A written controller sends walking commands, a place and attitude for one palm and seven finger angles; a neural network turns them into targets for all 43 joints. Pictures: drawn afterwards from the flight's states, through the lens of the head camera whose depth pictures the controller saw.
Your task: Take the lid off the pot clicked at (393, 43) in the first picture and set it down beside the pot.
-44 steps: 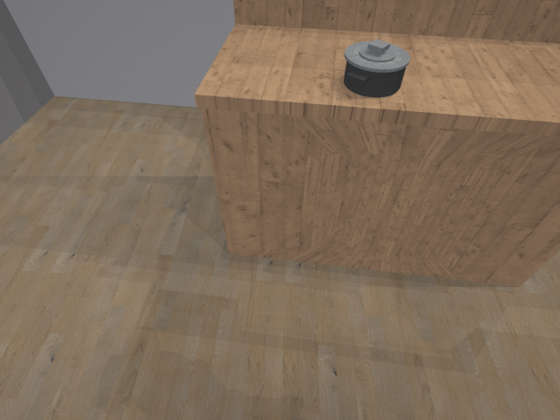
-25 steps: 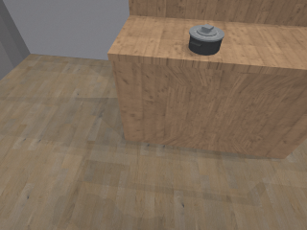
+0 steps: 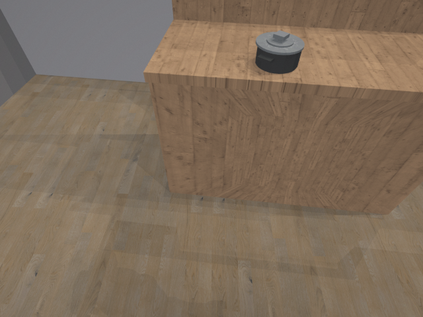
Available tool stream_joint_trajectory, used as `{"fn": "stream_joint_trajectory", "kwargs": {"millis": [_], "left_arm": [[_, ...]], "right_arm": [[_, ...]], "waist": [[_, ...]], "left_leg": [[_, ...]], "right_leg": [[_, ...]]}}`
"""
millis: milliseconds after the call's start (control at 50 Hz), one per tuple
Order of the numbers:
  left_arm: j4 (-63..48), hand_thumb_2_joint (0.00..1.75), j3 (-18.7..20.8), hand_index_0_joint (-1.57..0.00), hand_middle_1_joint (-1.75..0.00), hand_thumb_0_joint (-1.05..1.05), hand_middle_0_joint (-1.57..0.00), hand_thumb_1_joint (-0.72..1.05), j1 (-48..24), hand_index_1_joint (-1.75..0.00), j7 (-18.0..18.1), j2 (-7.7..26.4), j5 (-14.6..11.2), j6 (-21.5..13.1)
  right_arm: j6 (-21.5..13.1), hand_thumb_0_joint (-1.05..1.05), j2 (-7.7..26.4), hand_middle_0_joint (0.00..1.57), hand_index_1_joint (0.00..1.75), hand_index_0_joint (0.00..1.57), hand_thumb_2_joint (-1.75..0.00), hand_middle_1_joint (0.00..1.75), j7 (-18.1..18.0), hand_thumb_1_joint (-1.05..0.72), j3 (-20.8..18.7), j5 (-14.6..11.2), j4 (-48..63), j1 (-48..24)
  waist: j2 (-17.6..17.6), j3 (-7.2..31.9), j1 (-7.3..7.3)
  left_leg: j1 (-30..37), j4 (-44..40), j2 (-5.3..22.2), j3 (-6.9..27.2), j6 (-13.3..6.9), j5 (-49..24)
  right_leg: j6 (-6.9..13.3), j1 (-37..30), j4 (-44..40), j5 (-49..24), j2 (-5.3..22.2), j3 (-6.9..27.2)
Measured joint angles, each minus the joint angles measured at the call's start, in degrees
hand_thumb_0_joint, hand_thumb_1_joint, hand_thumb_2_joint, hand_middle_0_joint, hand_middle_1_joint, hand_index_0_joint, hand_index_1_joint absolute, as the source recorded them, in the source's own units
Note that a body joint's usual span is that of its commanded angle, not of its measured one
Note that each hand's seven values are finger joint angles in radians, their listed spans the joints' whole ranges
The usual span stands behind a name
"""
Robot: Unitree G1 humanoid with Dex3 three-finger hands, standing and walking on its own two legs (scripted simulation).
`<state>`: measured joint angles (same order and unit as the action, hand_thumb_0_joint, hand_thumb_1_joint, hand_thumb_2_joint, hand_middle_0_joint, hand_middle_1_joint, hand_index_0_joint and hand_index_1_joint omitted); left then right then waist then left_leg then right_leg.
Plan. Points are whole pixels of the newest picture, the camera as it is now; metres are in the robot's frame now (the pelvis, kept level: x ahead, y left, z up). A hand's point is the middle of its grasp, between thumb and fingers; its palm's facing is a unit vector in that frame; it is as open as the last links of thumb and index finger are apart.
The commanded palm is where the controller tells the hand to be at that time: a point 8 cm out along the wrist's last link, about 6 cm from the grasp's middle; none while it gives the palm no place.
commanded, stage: walk to a spot facing it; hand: left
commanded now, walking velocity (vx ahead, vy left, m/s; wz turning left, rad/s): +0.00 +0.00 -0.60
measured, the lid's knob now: (281, 35) +0.96 -0.17 +0.11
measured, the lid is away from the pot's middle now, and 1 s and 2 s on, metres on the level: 0.00 0.00 0.00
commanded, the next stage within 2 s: turn to face it in 1.56 s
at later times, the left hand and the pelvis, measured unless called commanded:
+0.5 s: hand out of the picture +0.04 +0.14 -0.15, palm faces -0.17 -0.95 -0.28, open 7.3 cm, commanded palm none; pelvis -0.02 -0.05 +0.00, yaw -15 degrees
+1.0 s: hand (140, 313) +0.16 +0.17 -0.16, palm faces -0.44 -0.87 -0.23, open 7.4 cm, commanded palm none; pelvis +0.01 +0.00 +0.00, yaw -31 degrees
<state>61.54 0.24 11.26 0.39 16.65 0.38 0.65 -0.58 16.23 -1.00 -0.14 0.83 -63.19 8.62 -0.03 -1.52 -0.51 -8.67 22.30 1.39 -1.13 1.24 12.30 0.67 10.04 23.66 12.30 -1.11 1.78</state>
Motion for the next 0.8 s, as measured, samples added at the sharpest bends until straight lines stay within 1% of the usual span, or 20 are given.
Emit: {"fn": "stream_joint_trajectory", "kwargs": {"millis": [140,200,220,240,260,280,300,320,360,380,420,520,620,720,800], "left_arm": [[-3.2,0.90,1.1,-0.20,-0.30,0.00,-0.20,0.91,2.0,-0.30,-0.7,-1.5,0.3,2.2],[-4.6,0.90,1.8,-0.20,-0.30,0.00,-0.20,0.91,2.7,-0.30,-1.1,-2.2,0.4,2.8],[-5.0,0.90,2.0,-0.20,-0.30,0.00,-0.20,0.91,3.0,-0.30,-1.2,-2.5,0.5,2.9],[-5.5,0.90,2.2,-0.20,-0.30,0.00,-0.20,0.91,3.3,-0.30,-1.3,-2.9,0.5,2.9],[-6.1,0.90,2.3,-0.20,-0.30,0.00,-0.20,0.91,3.9,-0.30,-1.5,-3.3,0.5,2.6],[-6.4,0.90,2.4,-0.20,-0.30,0.00,-0.20,0.91,4.2,-0.30,-1.4,-3.7,0.7,2.1],[-6.7,0.90,2.4,-0.20,-0.30,0.00,-0.20,0.91,4.4,-0.30,-1.3,-4.1,0.8,1.6],[-7.0,0.90,2.3,-0.20,-0.30,0.00,-0.20,0.91,4.5,-0.30,-1.0,-4.5,0.7,1.3],[-7.4,0.90,2.5,-0.20,-0.30,0.00,-0.20,0.91,4.9,-0.30,-0.4,-5.2,0.5,1.0],[-7.6,0.90,2.5,-0.20,-0.30,0.00,-0.20,0.91,5.1,-0.30,-0.2,-5.4,0.4,1.0],[-7.8,0.90,2.5,-0.20,-0.30,0.00,-0.20,0.91,5.7,-0.30,-0.2,-5.9,0.1,0.9],[-8.1,0.90,2.5,-0.21,-0.30,0.00,-0.20,0.91,6.7,-0.30,-0.2,-6.6,-0.1,0.8],[-8.7,0.90,2.8,-0.21,-0.30,0.00,-0.20,0.91,6.6,-0.30,-0.3,-6.6,0.1,0.8],[-9.4,0.90,3.1,-0.21,-0.30,0.00,-0.20,0.91,6.2,-0.30,-0.4,-5.8,0.4,0.9],[-10.0,0.90,3.3,-0.21,-0.30,0.00,-0.20,0.91,6.1,-0.30,-0.6,-4.8,0.6,1.1]], "right_arm": [[1.0,0.01,-2.7,0.20,0.30,0.20,-0.90,0.30,-0.3,-0.91,-1.0,0.1,4.3,1.2],[1.1,0.01,-3.5,0.20,0.30,0.20,-0.90,0.30,-0.2,-0.91,-1.6,0.2,5.5,1.8],[1.2,0.01,-3.6,0.20,0.30,0.20,-0.90,0.30,-0.2,-0.91,-1.8,0.3,5.7,1.9],[1.3,0.01,-3.5,0.20,0.30,0.20,-0.90,0.30,-0.1,-0.91,-2.0,0.4,6.0,2.1],[1.5,0.01,-3.4,0.20,0.30,0.20,-0.90,0.30,-0.1,-0.91,-2.2,0.4,6.2,2.4],[1.8,0.01,-3.1,0.20,0.30,0.20,-0.90,0.30,-0.1,-0.91,-2.4,0.3,6.4,2.5],[2.4,0.01,-2.9,0.20,0.30,0.20,-0.90,0.30,-0.1,-0.91,-2.7,0.2,6.5,2.4],[2.9,0.01,-2.8,0.20,0.30,0.20,-0.90,0.30,-0.2,-0.91,-2.9,0.2,6.5,2.3],[3.6,0.01,-2.8,0.20,0.30,0.20,-0.90,0.30,-0.2,-0.91,-3.1,0.1,6.5,1.9],[3.6,0.01,-2.8,0.20,0.30,0.20,-0.90,0.30,-0.2,-0.91,-3.2,0.1,6.5,1.6],[3.5,0.01,-2.8,0.20,0.30,0.20,-0.90,0.30,-0.1,-0.91,-3.3,0.2,7.0,0.9],[3.4,0.01,-2.3,0.20,0.30,0.20,-0.90,0.30,-0.3,-0.91,-3.7,0.3,8.5,-0.3],[3.7,0.01,-1.7,0.20,0.30,0.20,-0.90,0.30,-0.6,-0.91,-3.8,0.5,9.4,-0.9],[3.6,0.01,-1.8,0.20,0.30,0.20,-0.90,0.30,-0.5,-0.91,-3.6,0.4,10.7,-1.6],[3.0,0.01,-2.3,0.20,0.30,0.20,-0.90,0.30,-0.1,-0.91,-3.2,0.3,11.9,-1.2]], "waist": [[1.1,-1.3,-0.09],[1.4,-2.5,-0.62],[1.0,-2.7,-0.72],[0.5,-2.9,-0.84],[-0.1,-3.0,-0.97],[-1.2,-3.0,-0.95],[-2.0,-3.1,-0.77],[-2.2,-3.3,-0.61],[-2.1,-3.4,-0.80],[-1.8,-3.5,-1.00],[-1.4,-3.4,-1.20],[-1.1,-2.3,-1.06],[-1.1,-1.1,-1.43],[-0.7,-0.4,-1.94],[-0.2,0.6,-2.53]], "left_leg": [[-2.8,5.2,0.9,-4.1,0.1,2.8],[-2.9,7.1,1.5,-6.5,0.4,3.9],[-2.9,7.8,2.0,-7.2,0.7,4.4],[-3.1,8.8,2.7,-7.7,1.1,5.0],[-3.7,10.7,3.5,-8.2,1.6,6.0],[-5.2,14.0,4.8,-7.9,1.5,7.4],[-7.7,19.3,5.0,-6.2,1.5,11.1],[-10.2,25.1,4.2,-4.0,1.4,13.8],[-14.3,34.2,2.7,-1.2,1.2,14.2],[-15.9,37.3,2.3,-0.5,1.4,12.9],[-18.1,40.5,1.9,0.4,1.8,9.9],[-20.4,41.5,1.8,2.7,2.8,5.1],[-19.8,38.9,1.5,4.2,3.1,5.1],[-17.5,33.1,0.5,4.6,2.9,7.1],[-13.8,24.7,-0.7,4.4,2.0,9.4]], "right_leg": [[0.1,6.0,8.7,2.7,-1.0,3.5],[-0.9,9.6,17.7,9.4,-0.1,0.9],[-1.0,10.0,19.3,11.0,0.2,-0.1],[-1.0,9.8,19.1,11.0,0.5,-1.2],[-1.1,8.9,16.8,8.8,0.8,-2.0],[1.0,8.7,15.9,7.1,-0.1,-2.7],[2.7,9.2,16.3,6.8,-0.9,-3.1],[3.8,9.2,16.2,6.9,-1.2,-3.2],[4.7,8.4,13.7,5.8,-1.7,-2.6],[4.7,7.8,11.9,4.6,-2.0,-2.1],[5.0,6.8,8.3,2.2,-2.6,-0.7],[5.2,5.5,2.3,-1.9,-4.2,2.4],[5.2,5.4,0.6,-3.5,-5.6,5.2],[4.7,6.3,0.1,-4.6,-6.7,8.4],[3.9,6.7,-0.6,-5.4,-7.5,11.0]]}}
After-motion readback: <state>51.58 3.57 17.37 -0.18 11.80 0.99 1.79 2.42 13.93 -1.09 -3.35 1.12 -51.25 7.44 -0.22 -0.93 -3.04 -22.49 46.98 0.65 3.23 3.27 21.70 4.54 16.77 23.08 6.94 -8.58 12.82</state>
